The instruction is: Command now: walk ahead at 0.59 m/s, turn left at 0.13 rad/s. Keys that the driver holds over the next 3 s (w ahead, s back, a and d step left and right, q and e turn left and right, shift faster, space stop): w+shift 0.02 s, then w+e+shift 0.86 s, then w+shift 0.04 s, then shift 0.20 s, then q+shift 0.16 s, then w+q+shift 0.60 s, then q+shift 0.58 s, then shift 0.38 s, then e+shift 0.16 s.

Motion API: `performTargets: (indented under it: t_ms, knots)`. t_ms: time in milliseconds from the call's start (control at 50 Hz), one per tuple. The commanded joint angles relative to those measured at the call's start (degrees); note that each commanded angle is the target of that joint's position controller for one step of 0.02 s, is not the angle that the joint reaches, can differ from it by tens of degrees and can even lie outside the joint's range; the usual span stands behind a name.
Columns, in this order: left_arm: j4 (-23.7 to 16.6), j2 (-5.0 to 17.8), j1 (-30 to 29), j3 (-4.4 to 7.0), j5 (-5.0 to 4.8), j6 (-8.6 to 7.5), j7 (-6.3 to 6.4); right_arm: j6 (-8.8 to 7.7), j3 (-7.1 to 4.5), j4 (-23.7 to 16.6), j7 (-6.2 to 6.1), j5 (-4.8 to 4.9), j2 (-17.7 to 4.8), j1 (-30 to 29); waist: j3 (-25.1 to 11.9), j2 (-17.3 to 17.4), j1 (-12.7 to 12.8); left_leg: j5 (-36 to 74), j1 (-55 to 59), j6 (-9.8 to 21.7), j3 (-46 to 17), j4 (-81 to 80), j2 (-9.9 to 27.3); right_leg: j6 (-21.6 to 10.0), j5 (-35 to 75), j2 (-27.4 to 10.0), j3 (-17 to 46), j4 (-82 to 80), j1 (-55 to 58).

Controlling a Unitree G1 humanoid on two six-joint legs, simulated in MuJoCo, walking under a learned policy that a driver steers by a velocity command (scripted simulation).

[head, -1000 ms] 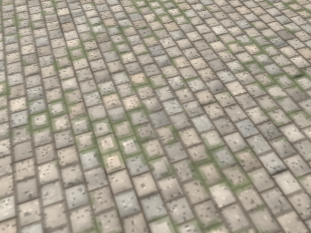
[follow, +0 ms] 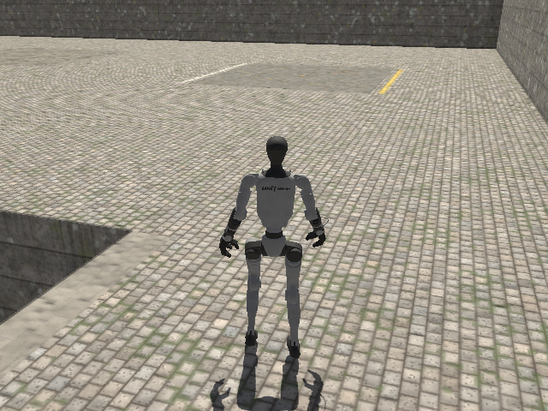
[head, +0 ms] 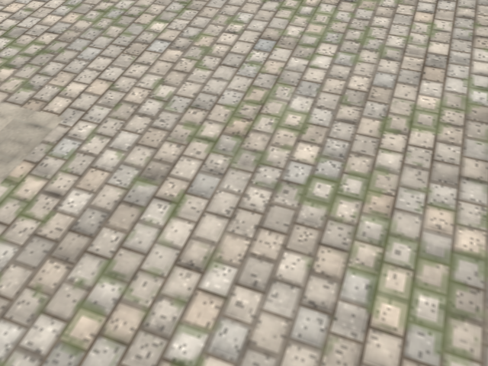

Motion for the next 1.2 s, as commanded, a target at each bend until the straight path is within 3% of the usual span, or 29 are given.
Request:
performTargets:
  t_ms: [20, 40, 100, 160, 180, 200, 220, 260, 300, 420, 500, 540, 580, 620, 640, 660, 680, 720, 780, 860, 960, 1020, 1040, 1060, 1080, 1100, 1120, 1160, 1200]
  knots:
    - [-3.75, 10.4, 0.24, 2.49, -0.37, -1.35, 0.2, -3.44, -0.21, -6.49, 0.28, 0.31, -1.67, -9.3, 3.87, -10.17, 2.2, 4.21, -8.59, 0.22, 1.94, -8.36, 2.37, -9.1, -16.15, -11.6, 13.54, -13.3, 2.8]
    - [-1.5, 12.15, 1.6, 3.25, 3.02, -0.36, -1.53, -1.33, 0.07, -6.03, 2.67, -4.8, -2.36, -10.44, 4.29, -8.27, 1.95, 1.86, -3.55, 0.41, 4.55, -12.49, 0.28, -8.27, -16.01, -8.37, 11.32, -13.05, -1.49]
    - [-1.78, 12.58, 0.17, 3.85, 2.03, 0.71, -2.96, -0.51, -0.17, -5.35, 3.39, -2.75, -2.32, -7.16, 5.3, -11.92, -0.34, -0.39, 9.13, 0.71, 5.92, -22.06, -1.88, -8.79, -15.29, -8.13, 11.55, -10.95, -10.38]
    - [-2.82, 8.81, -3.62, 3.05, 1.6, 0.58, -2.6, -2.25, -1.36, -0.36, 0.47, -2.54, -5.33, 8.2, 2.0, -3.01, -9.24, 4.98, 35.16, 2.24, 2.66, -29.21, 1.23, -6.48, -15.36, -4.59, 11.18, 2.64, -25.51]
    - [-4.67, 3.52, -6.14, 1.54, 1.42, -0.24, -2.63, -3.03, -2.5, 0.97, -0.54, -3.67, -10.51, 18.19, -3.86, 9.18, -14.56, -12.99, 43.65, 3.09, -12.71, -35.94, 14.64, -4.46, -15.93, 2.06, 4.01, 23.62, -30.94]
    - [-8.29, 1.55, -7.91, 0.75, 0.05, -0.59, -2.34, -2.77, -3.94, 0.82, -0.92, -4.35, -17.18, 17.81, -3.77, 18.01, -12.96, -34.89, 39.6, 5.98, -36.42, -46.88, 26.27, -3.92, -15.7, 4.92, 0.58, 37.91, -41.59]
    - [-7.62, 4.27, -7.69, 1.19, 0.91, 0.11, -2.29, -2.74, -3.18, -0.07, -0.95, -4.13, -13.37, 12.47, 0.17, 9.96, -9.71, -34.33, 34.09, 7.47, -37.03, -46.26, 26.7, -4.58, -10.08, 0.31, 3.69, 45.48, -42.74]
    - [-4.91, 5.75, -5.59, 1.81, 1.81, 0.81, -3.93, -3.09, -1.07, -0.67, -0.54, -3.29, -6.32, 6.42, 2.6, 5.45, -5.55, -20.0, 28.57, 5.9, -20.87, -45.29, 20.25, -3.12, -2.59, -2.91, 1.98, 45.55, -39.63]
    - [-3.79, 6.08, -5.6, 2.11, 2.79, 1.93, -5.33, -3.62, -0.58, 0.55, -1.06, -2.72, -5.07, 6.53, 3.92, 6.55, -4.71, -11.14, 26.19, 5.48, -11.06, -47.79, 16.9, -1.61, 0.93, -4.42, -0.98, 48.14, -38.74]
    - [-6.76, 4.03, -15.57, 1.06, 2.37, 2.97, -6.73, -5.31, -0.16, 6.19, -0.28, -2.66, -2.2, 11.85, 9.79, 3.89, -4.71, 8.68, 26.78, 5.07, 6.13, -50.5, 14.94, -2.01, 10.35, -4.67, -3.51, 45.71, -44.62]
    - [-10.07, 2.91, -24.13, -0.55, 2.55, 2.88, -7.89, -5.56, -0.31, 9.77, -1.07, -2.77, -3.06, 13.91, 12.95, 2.15, -5.33, 25.85, 27.82, 3.67, 15.21, -51.9, 13.8, -5.24, 11.33, -4.02, -12.14, 31.14, -38.77]
    - [-10.55, 2.4, -24.1, -1.14, 2.06, 2.94, -7.44, -5.3, -0.53, 10.78, -1.53, -2.77, -5.26, 13.99, 10.4, 2.84, -3.73, 57.3, 29.81, 2.68, 18.99, -46.48, 13.6, -8.21, 9.35, 0.24, -17.25, 24.82, -28.88]
    - [-8.44, 4.9, -15.61, -0.36, 1.74, 2.94, -6.31, -3.92, -1.48, 11.02, -2.37, -2.99, -9.23, 13.39, 3.5, 6.23, 1.89, 83.1, 34.39, 2.47, 19.15, -32.83, 15.67, -10.5, 4.01, 4.69, -18.36, 23.64, -18.53]
    - [-1.86, 10.62, 7.15, 2.59, 1.56, 2.3, -4.57, -2.22, -2.31, 9.12, -2.24, -3.44, -11.73, 8.79, -7.69, 6.8, 12.18, 80.2, 25.55, 4.66, 16.71, -4.1, 17.22, -13.85, -2.74, 7.5, -13.29, 20.27, 7.3]
    - [0.48, 13.57, 10.19, 4.32, 1.59, 2.55, -3.02, -2.4, -1.83, 9.19, -1.26, -3.87, -8.8, 8.88, -8.05, -0.01, 11.1, 37.79, 10.44, 3.61, 15.9, 14.79, 11.09, -14.86, -7.35, 4.01, -4.86, 16.83, 20.4]
    - [-1.54, 19.71, 3.15, 5.42, 2.57, 3.62, -2.41, -3.53, 0.19, 3.55, 0.06, -3.19, -0.97, 9.9, -8.01, -15.16, 2.15, -8.56, -16.02, -0.09, 11.63, 36.46, 0.0, -22.42, -13.66, -10.34, 26.88, 8.57, 31.62]
    - [-3.03, 20.09, 5.52, 5.98, 2.06, 4.0, -2.44, -5.12, -0.08, -0.41, -0.06, -2.84, -5.31, 2.64, -13.52, -6.08, 6.39, -3.63, -23.1, 0.73, -1.26, 39.05, 0.01, -25.37, -18.17, -13.46, 40.94, -1.76, 33.88]
    - [-0.87, 15.34, 4.07, 5.04, 1.87, 3.02, -1.51, -6.53, 0.58, -0.52, -0.2, -2.69, -5.49, 0.66, 0.38, 2.81, 1.26, 1.95, -21.66, 1.37, -2.45, 28.09, 5.6, -20.93, -11.35, -12.44, 34.38, -7.94, 17.37]
    - [-1.3, 10.53, -0.8, 2.97, 1.03, 0.43, -0.96, -3.37, 1.18, 1.21, -0.07, -5.56, -4.18, 3.2, 5.76, 4.91, -5.28, -1.53, -11.54, -0.91, -2.19, 19.04, 9.19, -18.58, 3.25, -4.01, 20.23, -7.43, -1.4]
    - [-0.77, 10.97, 1.74, 2.94, 0.95, -1.29, -1.43, -1.89, 2.38, -4.68, 0.89, -4.53, -2.09, -10.17, 10.35, 1.32, -2.59, 8.86, -9.88, -3.4, 2.26, 0.55, 8.58, -17.47, 8.56, 0.17, 17.11, -12.43, -11.85]
    - [3.17, 10.75, 8.59, 2.99, -0.28, -1.66, -1.32, -3.32, 3.51, -5.48, 1.67, -3.4, 0.04, -16.0, 6.67, -1.09, 3.08, 30.07, -0.66, 1.27, 6.07, -21.45, 2.11, -10.69, 42.37, 0.39, 12.36, -8.22, -0.24]
    - [4.57, 13.27, 8.76, 3.33, 0.6, -1.88, -0.03, -4.3, 1.75, -2.88, 0.04, -3.66, -4.11, -7.31, -0.59, -5.06, -0.79, 27.91, 11.85, 3.67, 4.36, -27.16, -3.11, -5.37, 61.59, -0.95, 13.8, 5.58, 9.34]
    - [4.07, 14.62, 5.58, 3.65, 0.81, -1.99, 0.0, -4.81, 0.73, -0.28, -0.6, -3.21, -6.49, 1.41, -4.03, -5.68, -6.15, 31.01, 19.92, 4.3, 3.01, -29.5, -1.45, -4.09, 60.54, -0.75, 13.23, 15.55, 9.26]
    - [2.46, 8.65, 1.65, 1.86, 0.42, -1.05, -0.17, -6.2, -1.52, -0.31, -1.5, 0.34, -10.1, 8.72, -11.33, -3.92, -12.87, 40.52, 34.1, 5.83, -2.14, -29.33, 5.55, -1.27, 46.91, -0.63, 13.69, 30.82, 3.4]
    - [1.25, 1.07, 3.78, -0.49, 3.57, -0.78, -0.37, -6.96, -0.57, 2.69, -1.32, -1.28, -11.15, 13.99, -16.84, 13.34, -10.05, 75.89, 50.52, 9.0, -10.83, -17.65, 17.43, 1.49, -21.54, 9.05, 8.52, 53.26, -11.81]
    - [1.07, 3.13, 14.14, -0.52, -0.94, -1.3, -0.67, -7.52, -0.41, 2.34, 0.13, -3.95, -9.07, 16.32, -28.51, 20.0, -6.82, 77.18, 61.54, 18.75, -32.91, -21.01, 27.79, 2.62, -25.35, 11.98, 13.7, 67.46, -22.37]
    - [2.14, 8.32, 11.9, 0.32, -2.43, -0.5, -0.55, -7.13, -1.4, 0.31, 0.34, -3.25, -7.87, 10.2, -26.94, 11.11, -7.69, 62.35, 56.49, 20.7, -32.08, -25.67, 27.21, 3.88, -19.43, 7.41, 13.05, 68.21, -24.42]
    - [-0.62, 9.55, -0.97, 0.51, -0.64, 0.84, -0.1, -6.49, -0.04, 1.24, 0.72, -0.79, -3.16, 3.08, -10.0, -1.78, -6.48, 52.08, 36.87, 17.24, -20.74, -31.49, 19.08, 4.57, -15.16, 2.62, 5.71, 61.76, -25.86]
    - [-3.31, 6.9, -3.72, 0.09, 0.77, 1.24, -0.31, -5.9, 0.06, 2.71, 0.83, 0.19, -4.16, 1.12, -1.72, -0.62, -2.53, 52.66, 22.74, 17.01, -16.8, -36.94, 14.83, 4.58, -13.35, -0.08, 1.99, 55.25, -23.3]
